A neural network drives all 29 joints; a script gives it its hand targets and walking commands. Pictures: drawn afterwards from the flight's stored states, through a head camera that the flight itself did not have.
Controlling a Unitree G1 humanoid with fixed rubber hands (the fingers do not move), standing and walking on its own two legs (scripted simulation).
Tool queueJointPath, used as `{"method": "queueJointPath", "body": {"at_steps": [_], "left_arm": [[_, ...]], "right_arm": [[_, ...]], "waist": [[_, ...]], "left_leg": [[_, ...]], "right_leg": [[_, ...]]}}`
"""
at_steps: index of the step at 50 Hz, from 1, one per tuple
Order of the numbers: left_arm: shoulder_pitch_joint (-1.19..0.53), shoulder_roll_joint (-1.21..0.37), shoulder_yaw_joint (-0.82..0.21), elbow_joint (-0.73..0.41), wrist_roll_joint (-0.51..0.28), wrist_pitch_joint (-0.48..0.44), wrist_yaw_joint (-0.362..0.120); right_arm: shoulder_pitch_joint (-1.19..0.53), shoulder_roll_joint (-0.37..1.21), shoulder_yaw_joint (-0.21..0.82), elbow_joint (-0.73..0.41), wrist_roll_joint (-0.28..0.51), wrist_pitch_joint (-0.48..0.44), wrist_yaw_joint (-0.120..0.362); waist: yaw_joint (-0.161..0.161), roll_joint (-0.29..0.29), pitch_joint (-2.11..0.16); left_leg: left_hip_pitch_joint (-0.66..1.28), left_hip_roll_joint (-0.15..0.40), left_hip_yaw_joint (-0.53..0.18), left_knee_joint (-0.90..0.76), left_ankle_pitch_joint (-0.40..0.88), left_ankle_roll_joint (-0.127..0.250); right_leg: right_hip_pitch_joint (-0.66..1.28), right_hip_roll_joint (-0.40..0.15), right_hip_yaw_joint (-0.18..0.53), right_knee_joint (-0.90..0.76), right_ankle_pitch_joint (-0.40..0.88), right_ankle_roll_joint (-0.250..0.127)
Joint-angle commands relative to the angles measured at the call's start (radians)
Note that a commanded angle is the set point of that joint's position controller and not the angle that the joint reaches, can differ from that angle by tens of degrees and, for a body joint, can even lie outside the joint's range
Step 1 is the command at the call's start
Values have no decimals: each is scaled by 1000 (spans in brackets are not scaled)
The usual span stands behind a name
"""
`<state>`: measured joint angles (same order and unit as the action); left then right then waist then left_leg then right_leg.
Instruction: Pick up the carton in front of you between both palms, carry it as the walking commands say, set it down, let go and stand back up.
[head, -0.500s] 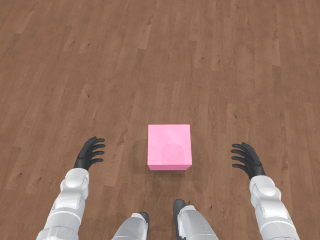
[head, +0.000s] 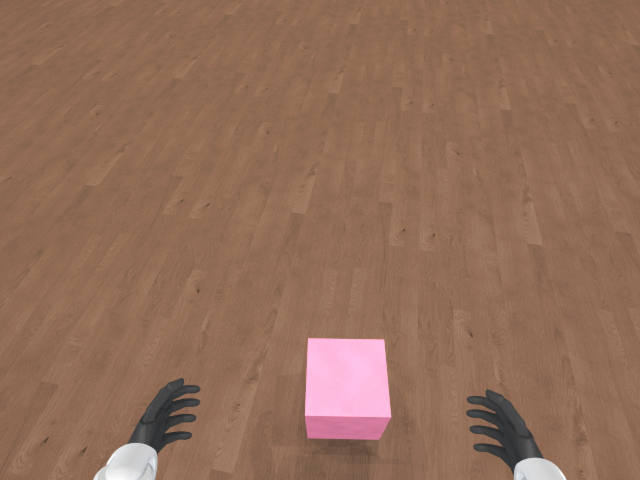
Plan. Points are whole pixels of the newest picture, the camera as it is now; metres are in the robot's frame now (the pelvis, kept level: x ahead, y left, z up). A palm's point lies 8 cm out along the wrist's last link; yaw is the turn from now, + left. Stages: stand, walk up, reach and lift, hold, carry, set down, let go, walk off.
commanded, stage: let go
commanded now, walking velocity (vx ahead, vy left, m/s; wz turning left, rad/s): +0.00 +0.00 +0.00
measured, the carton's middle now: (344, 390) +0.42 -0.04 -0.65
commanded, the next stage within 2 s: stand in 0.20 s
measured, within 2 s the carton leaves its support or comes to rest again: neither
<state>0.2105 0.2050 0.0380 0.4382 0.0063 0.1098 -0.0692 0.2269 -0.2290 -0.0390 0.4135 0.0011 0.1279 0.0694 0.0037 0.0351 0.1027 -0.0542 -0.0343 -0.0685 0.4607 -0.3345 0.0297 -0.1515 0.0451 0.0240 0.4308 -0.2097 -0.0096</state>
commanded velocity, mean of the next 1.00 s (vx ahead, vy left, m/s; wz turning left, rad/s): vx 0.00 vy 0.00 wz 0.00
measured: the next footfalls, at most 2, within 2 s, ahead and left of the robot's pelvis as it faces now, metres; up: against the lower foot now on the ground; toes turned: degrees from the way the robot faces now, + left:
none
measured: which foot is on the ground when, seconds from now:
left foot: down 0.00-1.00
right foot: down 0.00-1.00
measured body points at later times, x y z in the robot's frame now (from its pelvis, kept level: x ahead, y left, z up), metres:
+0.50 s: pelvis +0.02 -0.01 -0.01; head +0.03 -0.02 +0.44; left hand +0.16 +0.28 -0.09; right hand +0.16 -0.30 -0.10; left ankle -0.05 +0.10 -0.74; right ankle +0.02 -0.11 -0.74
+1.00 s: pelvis +0.02 -0.01 +0.00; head +0.02 -0.02 +0.45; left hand +0.14 +0.29 -0.10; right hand +0.15 -0.31 -0.11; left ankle -0.05 +0.10 -0.74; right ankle +0.02 -0.11 -0.74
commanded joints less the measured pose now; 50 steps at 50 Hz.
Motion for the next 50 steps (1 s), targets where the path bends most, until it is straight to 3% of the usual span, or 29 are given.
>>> {"method": "queueJointPath", "body": {"at_steps": [1, 9, 10, 11, 13, 15, 20, 24, 37, 50], "left_arm": [[-43, 85, 26, -100, 3, 1, 0], [-31, 89, 36, -110, 13, 8, -2], [19, 90, 40, -33, -6, -19, 18], [-41, 231, 72, 72, 28, -46, 64], [-49, 226, 62, 93, 39, -74, 81], [-78, 208, 54, 111, 38, -89, 83], [-75, 223, 50, 188, 32, -108, 79], [-72, 246, 49, 236, 30, -115, 87], [-91, 283, 37, 337, 25, -126, 94], [-117, 301, 25, 417, 19, -128, 93]], "right_arm": [[-24, -98, -35, -92, -4, 0, -3], [-25, -84, -34, -108, -4, 1, -6], [-42, -111, -42, -138, -27, 60, -33], [-67, -198, -55, 15, -22, -10, -72], [-23, -184, -51, 43, -35, -62, -87], [-35, -181, -44, 69, -41, -86, -86], [-46, -207, -41, 126, -37, -111, -81], [-31, -232, -37, 173, -37, -119, -90], [-31, -269, -21, 270, -32, -133, -101], [-50, -285, -11, 348, -29, -140, -101]], "waist": [[-7, -7, -30], [-2, -17, -77], [-10, -44, -128], [25, -30, -122], [-10, -20, -119], [-8, -10, -99], [0, -21, -156], [-3, -29, -174], [0, -25, -162], [1, -25, -132]], "left_leg": [[-310, 48, 16, -149, 141, -26], [-233, 27, 26, -109, 241, -35], [-203, 22, 24, -70, 309, -36], [-254, 45, 11, -25, 176, -58], [-182, 57, -14, -24, 77, -53], [-192, 65, -42, -34, 30, -41], [-171, 82, -56, -13, 226, -38], [-139, 90, -63, -9, 309, -37], [-110, 102, -79, -35, 380, -33], [-102, 111, -88, -95, 316, -26]], "right_leg": [[301, 3, -13, 15, 190, 17], [289, -11, 5, 11, 284, 13], [263, 8, -2, 44, 278, 19], [96, -81, 26, 29, 193, 24], [-21, -96, 72, -2, 22, 8], [-65, -90, 83, -7, -62, 3], [-5, -98, 82, 40, 173, -5], [21, -108, 87, 49, 257, -13], [58, -122, 95, 36, 321, -21], [74, -131, 108, -18, 268, -22]]}}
